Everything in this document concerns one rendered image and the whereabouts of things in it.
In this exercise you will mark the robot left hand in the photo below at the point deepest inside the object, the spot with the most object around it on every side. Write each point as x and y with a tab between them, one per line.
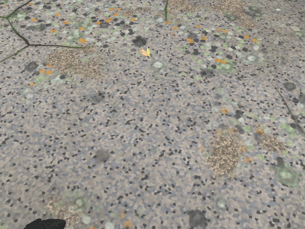
46	224

